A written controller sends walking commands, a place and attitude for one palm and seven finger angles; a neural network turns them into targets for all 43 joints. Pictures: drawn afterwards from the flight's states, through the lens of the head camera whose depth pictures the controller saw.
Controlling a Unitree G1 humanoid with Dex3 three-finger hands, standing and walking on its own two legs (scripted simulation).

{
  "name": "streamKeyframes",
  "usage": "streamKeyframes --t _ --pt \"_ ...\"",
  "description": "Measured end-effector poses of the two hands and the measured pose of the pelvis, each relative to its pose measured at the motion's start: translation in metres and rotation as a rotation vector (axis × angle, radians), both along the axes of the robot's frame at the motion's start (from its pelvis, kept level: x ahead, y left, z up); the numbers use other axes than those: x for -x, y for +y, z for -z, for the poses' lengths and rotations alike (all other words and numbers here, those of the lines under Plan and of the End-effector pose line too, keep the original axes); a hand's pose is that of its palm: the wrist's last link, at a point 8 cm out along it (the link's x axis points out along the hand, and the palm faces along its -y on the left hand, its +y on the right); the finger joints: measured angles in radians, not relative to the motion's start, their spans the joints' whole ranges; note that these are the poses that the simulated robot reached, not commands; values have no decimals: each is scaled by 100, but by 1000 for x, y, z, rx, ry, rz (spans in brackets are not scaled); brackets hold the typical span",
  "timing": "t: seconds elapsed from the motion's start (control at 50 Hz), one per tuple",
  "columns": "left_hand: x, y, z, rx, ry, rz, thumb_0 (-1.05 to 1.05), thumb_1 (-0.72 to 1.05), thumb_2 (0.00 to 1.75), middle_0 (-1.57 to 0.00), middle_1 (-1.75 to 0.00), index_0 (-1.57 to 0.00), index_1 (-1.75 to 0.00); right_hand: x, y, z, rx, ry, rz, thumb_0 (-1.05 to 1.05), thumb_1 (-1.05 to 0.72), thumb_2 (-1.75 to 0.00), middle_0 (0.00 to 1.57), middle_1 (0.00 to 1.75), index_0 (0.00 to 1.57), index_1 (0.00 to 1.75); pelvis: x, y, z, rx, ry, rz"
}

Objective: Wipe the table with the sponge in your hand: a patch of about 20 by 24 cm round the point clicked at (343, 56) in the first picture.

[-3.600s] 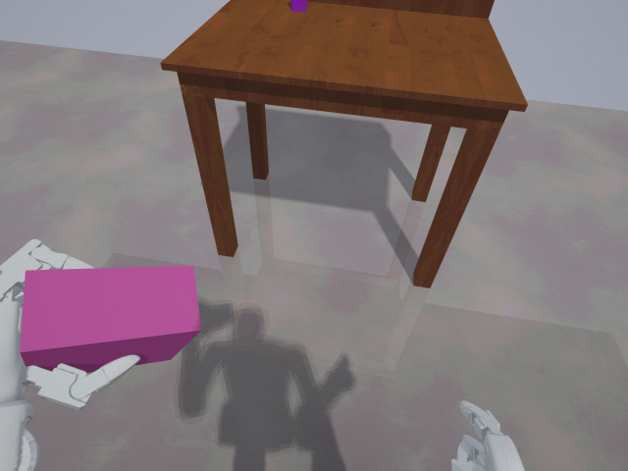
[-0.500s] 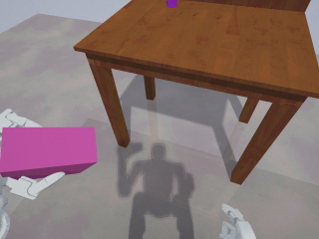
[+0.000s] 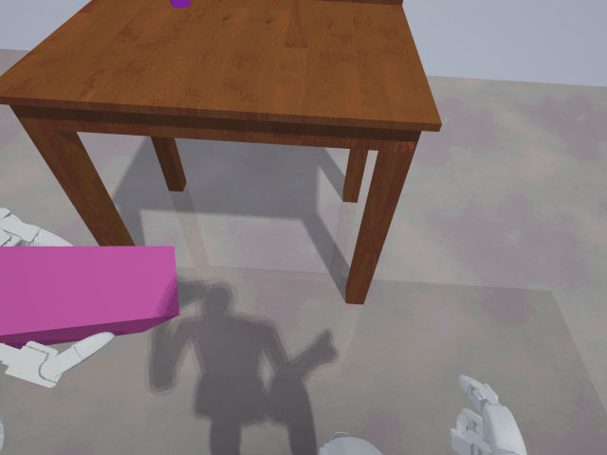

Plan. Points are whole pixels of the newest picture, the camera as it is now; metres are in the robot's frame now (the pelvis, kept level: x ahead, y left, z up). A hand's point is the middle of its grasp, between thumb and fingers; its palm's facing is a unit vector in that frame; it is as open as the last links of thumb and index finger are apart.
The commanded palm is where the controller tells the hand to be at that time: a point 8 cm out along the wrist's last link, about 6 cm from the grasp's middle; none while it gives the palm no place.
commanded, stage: turn to face it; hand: left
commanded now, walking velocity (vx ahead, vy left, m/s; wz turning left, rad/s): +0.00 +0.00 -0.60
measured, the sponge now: (111, 297) +0.22 +0.21 +0.16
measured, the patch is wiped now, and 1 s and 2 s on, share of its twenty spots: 0.00 0.00 0.00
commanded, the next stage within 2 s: take the last steps up to it in 0.68 s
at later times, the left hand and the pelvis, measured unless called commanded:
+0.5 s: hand (251, 296) +0.22 +0.08 +0.19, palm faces +0.06 -0.80 -0.60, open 10.6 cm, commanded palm +0.18 +0.14 +0.19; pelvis -0.05 -0.09 +0.01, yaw -15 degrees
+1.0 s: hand (281, 335) +0.19 +0.05 +0.18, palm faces +0.09 -0.91 -0.40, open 10.6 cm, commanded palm +0.15 +0.12 +0.19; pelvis -0.09 -0.09 +0.00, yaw -19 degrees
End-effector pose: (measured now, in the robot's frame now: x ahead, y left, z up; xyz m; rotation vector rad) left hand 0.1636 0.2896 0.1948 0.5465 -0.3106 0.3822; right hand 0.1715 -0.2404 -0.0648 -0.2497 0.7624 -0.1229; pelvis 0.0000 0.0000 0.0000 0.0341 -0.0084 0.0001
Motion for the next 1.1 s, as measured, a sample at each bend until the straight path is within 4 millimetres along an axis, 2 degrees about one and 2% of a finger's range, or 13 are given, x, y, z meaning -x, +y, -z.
streamKeyframes --t 0.08,0.18,0.22,0.28,0.38,0.48,0.58,0.66,0.76,0.82,0.88,0.98,1.1 --pt "-5 -19 5 44 26 12 0 -53 100 -68 -136 -68 -136 21 10 8 -98 -12 20 1 -90 -90 19 30 20 30 7 -10 -3 30 -10 57" --pt "-23 -71 5 13 34 114 0 -53 100 -68 -136 -68 -136 50 3 29 -190 -4 34 1 -90 -90 20 30 21 30 19 -37 5 38 -2 130" --pt "-32 -97 5 -22 22 166 0 -53 100 -68 -136 -68 -136 62 -10 42 -211 5 47 1 -90 -90 20 30 21 30 27 -51 12 50 -5 143" --pt "-42 -129 3 -38 33 245 0 -53 100 -68 -136 -68 -136 86 -39 53 -200 70 102 1 -90 -90 20 30 21 30 38 -63 10 37 2 152" --pt "-43 -160 -9 -112 112 349 0 -53 100 -68 -137 -68 -136 124 -91 40 -135 123 255 1 -90 -90 20 30 21 30 47 -76 -4 -3 37 224" --pt "-36 -168 -20 -168 120 383 0 -53 100 -68 -137 -68 -136 151 -129 23 -53 120 345 1 -90 -90 20 30 20 30 52 -85 -10 -13 52 263" --pt "-28 -162 -12 -98 95 354 0 -53 100 -67 -137 -68 -136 163 -144 7 3 82 378 1 -91 -90 19 30 20 30 59 -87 -10 -8 50 292" --pt "-20 -158 1 6 63 346 0 -53 100 -67 -137 -68 -136 165 -141 -4 32 31 374 1 -91 -90 19 30 20 30 64 -84 -7 13 43 301" --pt "-10 -158 7 53 12 366 0 -53 100 -67 -137 -68 -136 165 -121 -10 17 -41 355 1 -90 -90 19 30 20 30 75 -81 -4 12 14 337" --pt "-5 -161 3 37 10 362 0 -53 100 -67 -137 -68 -136 165 -107 -6 -32 -87 338 1 -90 -90 19 30 20 30 80 -83 -3 28 4 351" --pt "-2 -170 0 12 -12 357 0 -53 100 -67 -137 -68 -136 169 -99 8 -89 -104 321 1 -90 -90 20 30 20 30 86 -88 2 36 -4 368" --pt "-5 -190 4 47 2 377 0 -53 100 -67 -137 -68 -137 192 -98 29 -126 -8 330 1 -90 -90 20 30 21 30 94 -93 2 43 -4 337" --pt "-9 -191 4 -4 100 419 0 -53 100 -67 -137 -68 -137 225 -111 23 -84 114 406 1 -90 -90 20 30 21 30 91 -90 -14 4 29 338"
